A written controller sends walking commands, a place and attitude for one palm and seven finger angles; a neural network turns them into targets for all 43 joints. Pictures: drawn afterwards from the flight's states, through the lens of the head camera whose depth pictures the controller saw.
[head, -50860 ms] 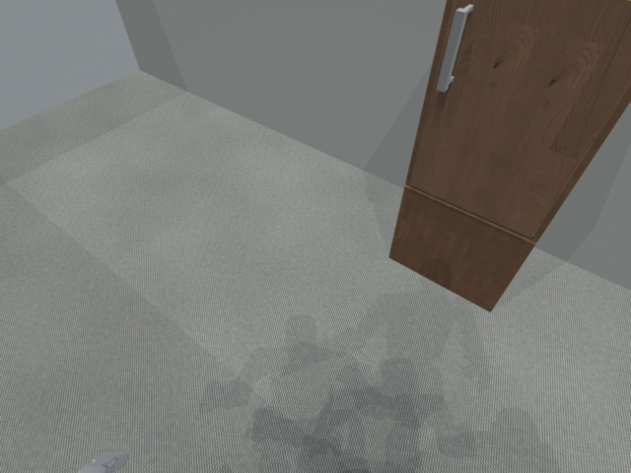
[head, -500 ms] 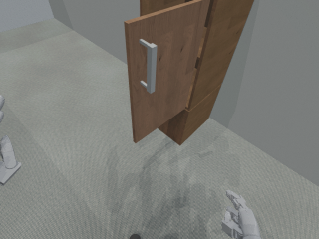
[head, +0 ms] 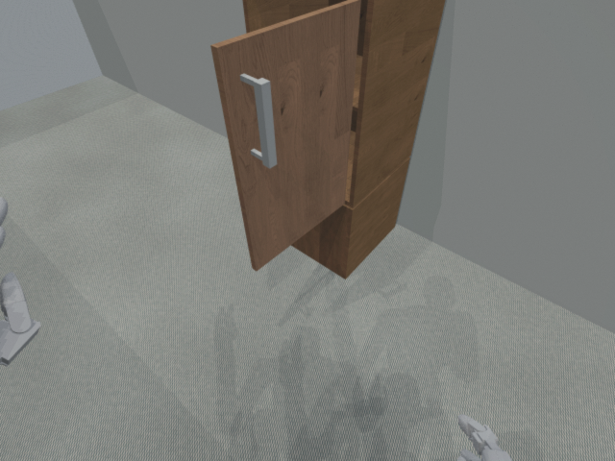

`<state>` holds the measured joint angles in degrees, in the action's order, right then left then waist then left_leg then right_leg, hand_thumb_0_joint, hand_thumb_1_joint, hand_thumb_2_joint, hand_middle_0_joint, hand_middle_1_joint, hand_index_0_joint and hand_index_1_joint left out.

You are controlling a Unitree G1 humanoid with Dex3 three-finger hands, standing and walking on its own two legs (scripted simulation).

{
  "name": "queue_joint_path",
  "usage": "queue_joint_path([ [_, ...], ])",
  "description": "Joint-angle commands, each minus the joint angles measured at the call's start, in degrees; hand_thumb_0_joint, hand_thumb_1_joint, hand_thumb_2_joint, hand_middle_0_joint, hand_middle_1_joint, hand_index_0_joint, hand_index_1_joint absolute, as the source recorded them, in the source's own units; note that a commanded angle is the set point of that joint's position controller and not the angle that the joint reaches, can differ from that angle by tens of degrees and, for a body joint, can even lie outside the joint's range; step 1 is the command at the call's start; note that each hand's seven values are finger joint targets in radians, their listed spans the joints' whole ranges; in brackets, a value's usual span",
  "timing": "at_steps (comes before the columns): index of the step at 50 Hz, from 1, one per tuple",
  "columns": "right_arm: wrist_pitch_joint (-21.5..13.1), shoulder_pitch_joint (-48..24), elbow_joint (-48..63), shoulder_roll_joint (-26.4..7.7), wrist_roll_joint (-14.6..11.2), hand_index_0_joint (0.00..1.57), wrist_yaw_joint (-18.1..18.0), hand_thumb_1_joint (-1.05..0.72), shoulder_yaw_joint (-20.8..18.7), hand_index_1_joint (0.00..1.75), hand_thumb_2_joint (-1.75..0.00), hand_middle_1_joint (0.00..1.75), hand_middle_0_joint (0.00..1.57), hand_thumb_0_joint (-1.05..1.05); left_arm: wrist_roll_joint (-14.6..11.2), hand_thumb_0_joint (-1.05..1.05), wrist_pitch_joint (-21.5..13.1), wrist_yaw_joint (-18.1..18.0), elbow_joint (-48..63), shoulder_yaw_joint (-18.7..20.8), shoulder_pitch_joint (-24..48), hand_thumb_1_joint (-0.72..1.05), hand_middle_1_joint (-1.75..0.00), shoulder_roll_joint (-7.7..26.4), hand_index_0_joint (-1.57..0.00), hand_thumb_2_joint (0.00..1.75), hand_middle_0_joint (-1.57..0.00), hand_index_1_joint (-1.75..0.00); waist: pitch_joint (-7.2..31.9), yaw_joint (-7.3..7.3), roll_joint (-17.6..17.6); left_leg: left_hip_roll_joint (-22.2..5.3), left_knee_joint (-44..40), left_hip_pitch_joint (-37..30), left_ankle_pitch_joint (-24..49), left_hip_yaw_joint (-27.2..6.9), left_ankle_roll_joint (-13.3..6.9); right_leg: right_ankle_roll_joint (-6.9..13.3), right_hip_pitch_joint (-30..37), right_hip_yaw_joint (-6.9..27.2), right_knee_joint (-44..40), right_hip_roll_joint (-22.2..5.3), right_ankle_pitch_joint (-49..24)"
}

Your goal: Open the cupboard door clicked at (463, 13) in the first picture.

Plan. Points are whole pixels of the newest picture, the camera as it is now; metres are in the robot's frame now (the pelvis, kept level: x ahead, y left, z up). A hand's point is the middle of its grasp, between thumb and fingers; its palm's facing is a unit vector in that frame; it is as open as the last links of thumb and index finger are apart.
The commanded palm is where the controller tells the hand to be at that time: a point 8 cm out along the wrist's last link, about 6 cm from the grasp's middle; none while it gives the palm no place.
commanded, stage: stop stepping back and stand still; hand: left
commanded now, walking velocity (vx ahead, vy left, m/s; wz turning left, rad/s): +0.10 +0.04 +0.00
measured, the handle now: (258, 122) +0.68 +0.10 +0.11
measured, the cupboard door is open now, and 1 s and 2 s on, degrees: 87 87 87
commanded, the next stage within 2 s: let the arm hang, fingers relaxed in 0.18 s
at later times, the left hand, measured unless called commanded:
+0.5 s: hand out of the picture +0.11 +0.22 -0.12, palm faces +0.03 -0.95 -0.31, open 7.4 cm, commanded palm none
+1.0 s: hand out of the picture -0.05 +0.23 -0.15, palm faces +0.06 -0.96 -0.27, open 7.3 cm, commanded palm none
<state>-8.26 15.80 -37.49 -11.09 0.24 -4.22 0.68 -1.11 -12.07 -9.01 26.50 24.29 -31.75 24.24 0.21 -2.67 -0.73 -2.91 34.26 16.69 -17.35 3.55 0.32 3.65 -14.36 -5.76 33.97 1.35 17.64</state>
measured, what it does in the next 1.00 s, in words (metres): steps on the spot: left foot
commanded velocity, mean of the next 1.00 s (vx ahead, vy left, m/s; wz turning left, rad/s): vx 0.01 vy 0.02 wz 0.00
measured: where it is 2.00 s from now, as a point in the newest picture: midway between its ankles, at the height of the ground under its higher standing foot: outside the picture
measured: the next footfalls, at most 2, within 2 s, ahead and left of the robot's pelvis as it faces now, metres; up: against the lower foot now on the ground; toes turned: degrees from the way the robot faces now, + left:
left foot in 0.28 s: +0.07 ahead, +0.13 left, +0.00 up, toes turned +4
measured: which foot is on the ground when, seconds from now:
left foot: up 0.00-0.26, down 0.28-1.00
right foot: down 0.00-1.00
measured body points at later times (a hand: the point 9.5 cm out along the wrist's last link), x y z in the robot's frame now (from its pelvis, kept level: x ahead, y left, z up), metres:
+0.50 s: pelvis -0.01 +0.01 +0.00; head -0.01 -0.01 +0.45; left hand +0.11 +0.27 -0.10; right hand +0.13 -0.24 -0.13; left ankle +0.03 +0.13 -0.73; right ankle +0.01 -0.06 -0.73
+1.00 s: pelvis -0.01 +0.03 +0.01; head +0.00 +0.02 +0.46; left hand -0.05 +0.28 -0.13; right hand -0.03 -0.19 -0.15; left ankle +0.03 +0.13 -0.73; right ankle +0.01 -0.06 -0.73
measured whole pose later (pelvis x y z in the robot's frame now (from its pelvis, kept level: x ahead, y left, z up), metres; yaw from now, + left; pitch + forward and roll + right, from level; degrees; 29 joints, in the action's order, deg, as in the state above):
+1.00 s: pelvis -0.01 +0.03 +0.01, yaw +2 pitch -2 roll +0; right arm 1.6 16.8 -65.5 -9.5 0.9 -1.3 -0.2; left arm 0.7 0.5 -1.5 -67.1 1.3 -17.0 11.2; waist -3.4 -0.2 -2.3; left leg 0.4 23.2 12.7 -8.7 2.9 -1.7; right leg 2.2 -10.5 -6.5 23.6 -0.3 11.4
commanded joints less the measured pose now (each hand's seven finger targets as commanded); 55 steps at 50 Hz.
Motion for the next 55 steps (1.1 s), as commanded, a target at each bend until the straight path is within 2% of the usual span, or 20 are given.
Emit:
queue_joint_path([
  [1, -2.02, -6.55, 8.74, -7.64, -0.01, 0.2, 0.2, -0.9, -3.96, 0.3, -0.9, 0.3, 0.2, 0.0, -1.06, 0.0, -3.76, -0.85, 8.76, 8.05, 3.51, 0.9, -0.3, 10.43, -0.2, 0.9, -0.2, -0.3, -0.8, 1.92, 10.22, 1.99, 26.42, 17.29, -6.87, -3.22, -0.37, 7.67, 2.9, 31.98, -24.01, -20.51, 11.45],
  [2, -2.0, -6.73, 8.1, -7.42, -0.05, 0.2, 0.32, -0.9, -3.44, 0.3, -0.9, 0.3, 0.2, 0.0, -1.03, 0.0, -4.22, -0.86, 8.23, 8.44, 4.77, 0.9, -0.3, 10.65, -0.2, 0.9, -0.2, -0.3, -0.12, 1.64, 5.29, 0.98, 26.99, 17.87, -6.11, -4.55, -0.15, 7.93, 3.72, 29.19, -21.78, -20.33, 4.99],
  [4, -1.72, -6.41, 7.84, -6.22, 0.0, 0.2, -0.06, -0.9, -2.51, 0.3, -0.9, 0.3, 0.2, 0.0, -0.59, 0.0, -4.94, -0.69, 5.64, 7.67, 3.68, 0.9, -0.3, 9.54, -0.2, 0.9, -0.2, -0.3, 0.66, 1.63, 5.21, -0.01, 20.54, 13.28, -2.53, -3.08, -0.06, 6.13, 3.28, 18.99, -19.29, -17.23, -7.4],
  [5, -1.71, -7.2, 8.12, -6.19, 0.01, 0.2, -0.24, -0.9, -2.43, 0.3, -0.9, 0.3, 0.2, 0.0, -0.39, 0.0, -5.07, -0.67, 6.12, 6.89, 4.7, 0.9, -0.3, 9.05, -0.2, 0.9, -0.2, -0.3, 1.05, 1.87, 6.46, 0.16, 15.65, 10.26, -1.79, -1.87, -0.33, 5.05, 2.42, 16.47, -18.76, -16.28, -9.67],
  [10, -2.48, -7.87, 8.69, -6.79, 0.35, 0.2, -0.57, -0.9, -2.51, 0.3, -0.9, 0.3, 0.2, 0.0, -0.48, 0.0, -4.47, -1.3, 8.85, 4.76, 5.58, 0.9, -0.3, 7.94, -0.2, 0.9, -0.2, -0.3, 1.29, 3.07, 5.24, 2.03, -5.39, -2.36, 3.15, 1.42, -1.75, 1.47, 0.64, 14.06, -19.42, -13.53, -0.29],
  [13, -2.46, -7.93, 9.96, -8.21, -0.03, 0.2, -0.49, -0.9, -3.36, 0.3, -0.9, 0.3, 0.2, 0.0, -0.63, 0.0, -4.42, -1.46, 12.36, 5.43, 4.97, 0.9, -0.3, 8.68, -0.2, 0.9, -0.2, -0.3, 2.86, 3.42, -2.14, -3.67, -12.72, -7.95, 8.77, -5.37, -3.52, -2.55, 1.47, 11.17, -13.18, -8.06, -4.61],
  [14, -3.18, -7.82, -2.8, -19.96, 0.5, 0.2, 4.99, -0.9, -6.22, 0.3, -0.9, 0.3, 0.2, 0.0, 4.46, 0.0, 5.0, 7.28, -33.49, -18.31, 4.93, 0.9, -0.3, -1.26, -0.2, 0.9, -0.2, -0.3, 0.17, -0.12, -4.65, -7.94, -2.89, -0.66, 24.09, -10.3, -5.14, -2.48, -5.66, 3.58, 0.09, -9.33, -16.12],
  [15, 1.74, -5.17, -1.82, -14.99, 0.01, 0.2, 4.84, -0.9, -5.52, 0.3, -0.9, 0.3, 0.2, 0.0, 3.23, 0.0, 10.46, 8.69, -34.67, -16.82, 4.47, 0.9, -0.3, -3.91, -0.2, 0.9, -0.2, -0.3, 4.11, 1.94, -5.61, -7.62, -5.18, 1.51, 25.38, -9.93, -6.34, -2.44, -1.09, 5.89, 1.39, -6.44, -11.73],
  [16, 3.33, -5.35, -1.19, -12.53, 0.5, 0.2, 4.56, -0.9, -4.21, 0.3, -0.9, 0.3, 0.2, 0.0, 3.16, 0.0, 11.59, 8.84, -36.29, -17.53, 5.68, 0.9, -0.3, -6.05, -0.2, 0.9, -0.2, -0.3, 5.15, 2.75, -4.93, -8.39, -6.27, 4.82, 21.86, -12.11, -7.13, -2.23, -0.58, 4.03, 3.83, -5.25, -4.59],
  [18, 4.62, -6.86, -0.45, -12.38, 1.2, 0.2, 4.12, -0.9, -3.22, 0.3, -0.9, 0.3, 0.2, 0.0, 3.25, 0.0, 11.57, 9.06, -41.63, -18.2, 9.5, 0.9, -0.3, -4.66, -0.2, 0.9, -0.2, -0.3, 5.24, 3.73, 3.94, -7.78, -7.18, 8.49, 18.54, -13.01, -7.11, -1.98, 4.27, 4.89, 0.99, -4.98, -5.29],
  [20, 5.68, -7.09, -1.93, -11.51, 0.92, 0.2, 3.91, -0.9, -2.97, 0.3, -0.9, 0.3, 0.2, 0.0, 3.49, 0.0, 10.95, 9.07, -48.94, -18.43, 13.07, 0.9, -0.3, -1.26, -0.2, 0.9, -0.2, -0.3, 5.84, 3.33, 15.15, -1.39, -1.04, 4.24, 12.32, -6.37, -3.09, 0.39, 4.41, 10.74, -9.09, -11.49, -14.91],
  [21, 6.71, -6.61, -3.3, -11.19, 0.95, 0.2, 3.9, -0.9, -2.96, 0.3, -0.9, 0.3, 0.2, 0.0, 3.31, 0.0, 10.91, 8.95, -52.95, -18.78, 15.66, 0.9, -0.3, 0.09, -0.2, 0.9, -0.2, -0.3, 3.53, 2.45, 16.63, 1.1, 1.14, 2.51, 6.34, -4.5, -1.79, 2.66, 1.72, 12.97, -12.45, -14.72, -16.3],
  [23, 8.31, -6.45, -6.49, -10.64, 1.4, 0.2, 4.04, -0.9, -2.86, 0.3, -0.9, 0.3, 0.2, 0.0, 2.96, 0.0, 11.27, 8.42, -60.42, -20.0, 19.39, 0.9, -0.3, 0.21, -0.2, 0.9, -0.2, -0.3, 0.8, 1.5, 8.39, 0.91, 1.03, -0.52, 2.06, -3.88, -1.31, 4.69, -0.76, 12.23, -13.31, -15.26, -15.11],
  [26, 9.05, -5.67, -11.4, -7.76, 1.39, 0.2, 4.11, -0.9, -1.33, 0.3, -0.9, 0.3, 0.2, 0.0, 2.1, 0.0, 11.68, 8.07, -70.31, -21.99, 20.42, 0.9, -0.3, -2.71, -0.2, 0.9, -0.2, -0.3, -0.29, 1.12, -4.54, -2.1, -7.69, -5.37, 11.25, -6.31, -1.5, 0.84, -3.1, 8.66, -13.1, -10.03, -3.86],
  [28, 8.84, -5.93, -13.91, -7.94, 1.25, 0.2, 3.71, -0.9, -0.91, 0.3, -0.9, 0.3, 0.2, 0.0, 1.84, 0.0, 11.91, 7.96, -76.06, -22.5, 18.26, 0.9, -0.3, -4.14, -0.2, 0.9, -0.2, -0.3, -1.06, 2.63, -8.55, -4.08, -13.36, -0.48, 7.55, -9.62, -2.49, -0.77, 2.82, 7.22, -13.52, -7.54, -1.98],
  [30, 8.83, -5.34, -16.16, -7.19, 1.33, 0.2, 3.22, -0.9, -1.2, 0.3, -0.9, 0.3, 0.2, 0.0, 1.82, 0.0, 11.73, 7.83, -80.6, -22.05, 15.83, 0.9, -0.3, -5.78, -0.2, 0.9, -0.2, -0.3, -0.69, 3.2, -9.49, -3.42, -14.6, 0.08, 3.36, -8.85, -2.19, -0.25, 5.31, 7.47, -15.36, -7.7, -2.11],
  [31, 8.87, -4.49, -17.32, -6.67, 1.22, 0.2, 3.16, -0.9, -1.17, 0.3, -0.9, 0.3, 0.2, 0.0, 1.74, 0.0, 11.64, 7.85, -82.48, -22.2, 15.33, 0.9, -0.3, -5.46, -0.2, 0.9, -0.2, -0.3, -0.28, 3.15, -9.83, -3.03, -14.77, -0.3, 2.38, -8.28, -2.02, 0.02, 5.69, 7.83, -16.25, -8.08, -1.9],
  [39, 8.72, 2.0, -23.66, -5.86, 0.76, 0.2, 2.53, -0.9, -2.03, 0.3, -0.9, 0.3, 0.2, 0.0, 1.66, 0.0, 11.21, 7.52, -89.89, -22.49, 13.92, 0.9, -0.3, -6.41, -0.2, 0.9, -0.2, -0.3, -1.77, 2.37, 1.45, -3.22, -15.44, -4.04, 4.15, -7.26, -2.46, 0.3, 3.46, 6.46, -18.32, -8.37, -0.31],
  [50, 8.49, 2.38, -25.79, -6.06, 1.05, 0.2, 2.47, -0.9, -2.5, 0.3, -0.9, 0.3, 0.2, 0.0, 1.87, 0.0, 11.69, 7.24, -91.42, -21.95, 13.6, 0.9, -0.3, -6.17, -0.2, 0.9, -0.2, -0.3, -5.4, 2.87, -0.24, -3.86, -19.05, -1.15, -2.22, -9.0, -2.91, 0.03, 1.78, 6.41, -16.31, -7.51, 2.29],
  [55, 8.15, 1.1, -25.69, -6.68, 1.05, 0.2, 2.66, -0.9, -2.67, 0.3, -0.9, 0.3, 0.2, 0.0, 1.97, 0.0, 11.32, 7.29, -90.77, -21.73, 15.37, 0.9, -0.3, -5.15, -0.2, 0.9, -0.2, -0.3, -5.39, 2.85, 0.62, -3.61, -18.73, -1.88, 0.52, -8.34, -2.89, 0.03, 2.23, 6.99, -16.82, -8.07, 0.42],
])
